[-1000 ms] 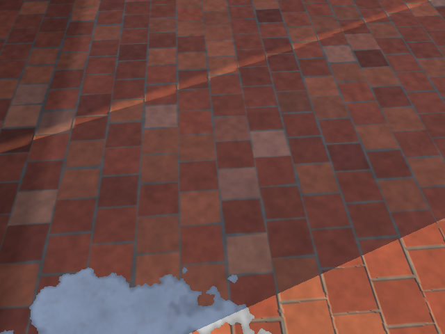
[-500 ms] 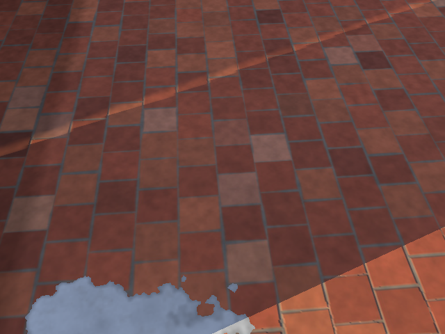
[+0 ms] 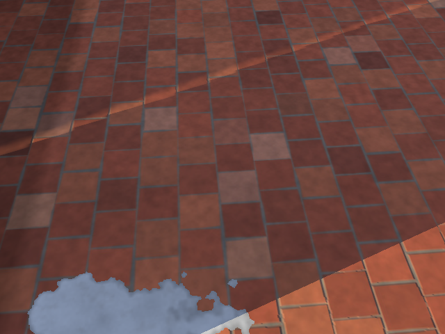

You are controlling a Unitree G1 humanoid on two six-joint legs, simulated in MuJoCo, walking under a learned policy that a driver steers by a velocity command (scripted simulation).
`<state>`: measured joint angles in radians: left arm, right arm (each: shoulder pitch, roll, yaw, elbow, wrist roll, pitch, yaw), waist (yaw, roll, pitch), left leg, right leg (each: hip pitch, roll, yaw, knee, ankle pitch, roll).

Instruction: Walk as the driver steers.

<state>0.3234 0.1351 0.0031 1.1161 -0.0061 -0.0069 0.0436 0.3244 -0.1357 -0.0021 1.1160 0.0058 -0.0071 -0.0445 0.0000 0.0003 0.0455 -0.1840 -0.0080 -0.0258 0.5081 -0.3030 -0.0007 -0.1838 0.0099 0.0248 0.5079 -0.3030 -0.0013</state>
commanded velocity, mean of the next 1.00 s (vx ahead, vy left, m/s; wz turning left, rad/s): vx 0.24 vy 0.00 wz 0.00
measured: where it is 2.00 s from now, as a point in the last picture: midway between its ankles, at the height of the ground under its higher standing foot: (210, 245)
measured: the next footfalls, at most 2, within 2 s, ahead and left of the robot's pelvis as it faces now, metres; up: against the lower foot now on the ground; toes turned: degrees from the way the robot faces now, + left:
left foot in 0.70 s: +0.09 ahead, +0.12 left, +0.00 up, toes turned +0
right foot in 1.16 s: +0.49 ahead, -0.04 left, +0.00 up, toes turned +0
